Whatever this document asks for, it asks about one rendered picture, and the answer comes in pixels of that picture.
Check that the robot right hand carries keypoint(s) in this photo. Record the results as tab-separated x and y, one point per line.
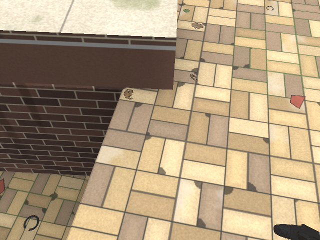
296	232

